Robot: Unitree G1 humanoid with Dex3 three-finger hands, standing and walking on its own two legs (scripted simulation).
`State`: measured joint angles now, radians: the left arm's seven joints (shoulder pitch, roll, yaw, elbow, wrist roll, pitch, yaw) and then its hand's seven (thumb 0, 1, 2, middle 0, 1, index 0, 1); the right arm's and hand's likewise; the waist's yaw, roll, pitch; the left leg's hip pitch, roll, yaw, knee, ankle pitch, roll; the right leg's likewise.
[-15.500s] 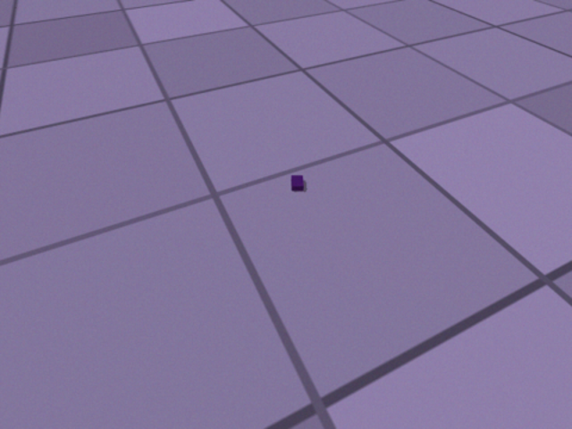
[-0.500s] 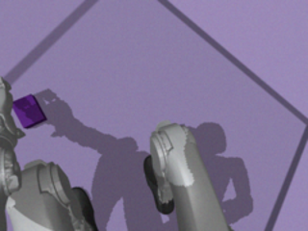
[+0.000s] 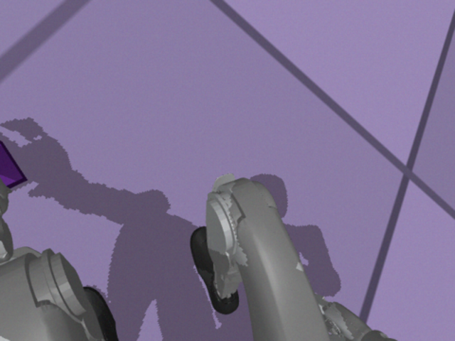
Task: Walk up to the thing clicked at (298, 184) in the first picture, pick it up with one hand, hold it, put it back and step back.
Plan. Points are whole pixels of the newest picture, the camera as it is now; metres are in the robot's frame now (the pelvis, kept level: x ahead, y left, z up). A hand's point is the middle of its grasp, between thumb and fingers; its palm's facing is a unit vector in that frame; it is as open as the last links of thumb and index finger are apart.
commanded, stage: rest palm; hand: left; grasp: from above
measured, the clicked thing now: out of the picture +0.46 +0.25 -0.29
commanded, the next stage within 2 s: close in 0.58 s
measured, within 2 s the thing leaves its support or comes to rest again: neither
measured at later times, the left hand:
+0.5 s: hand out of the picture +0.46 +0.25 -0.24, palm faces -0.38 -0.14 -0.92, open 14.2 cm
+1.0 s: hand out of the picture +0.46 +0.26 -0.25, palm faces -0.42 -0.17 -0.89, open 13.2 cm
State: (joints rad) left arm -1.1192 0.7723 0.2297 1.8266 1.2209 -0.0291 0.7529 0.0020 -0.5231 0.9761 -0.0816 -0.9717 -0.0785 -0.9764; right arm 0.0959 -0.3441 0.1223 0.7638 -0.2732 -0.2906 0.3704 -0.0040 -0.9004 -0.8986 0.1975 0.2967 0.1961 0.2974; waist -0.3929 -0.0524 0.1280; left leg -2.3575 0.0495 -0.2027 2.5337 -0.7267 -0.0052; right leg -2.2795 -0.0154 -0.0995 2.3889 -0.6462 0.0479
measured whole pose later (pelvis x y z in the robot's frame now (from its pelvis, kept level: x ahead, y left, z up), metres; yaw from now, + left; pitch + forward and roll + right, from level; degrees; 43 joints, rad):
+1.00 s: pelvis +0.00 +0.00 +0.00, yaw -2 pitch +27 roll -13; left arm -1.13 0.91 0.13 1.88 1.19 -0.11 0.74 0.00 -0.36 0.85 -0.19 -0.95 -0.20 -0.93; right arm 0.12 -0.35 0.27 0.74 -0.29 -0.38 0.40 0.00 -0.89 -0.90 0.20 0.30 0.20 0.30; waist -0.42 -0.11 0.22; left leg -2.33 0.05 -0.26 2.56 -0.74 -0.01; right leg -2.23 0.00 -0.15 2.37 -0.63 0.05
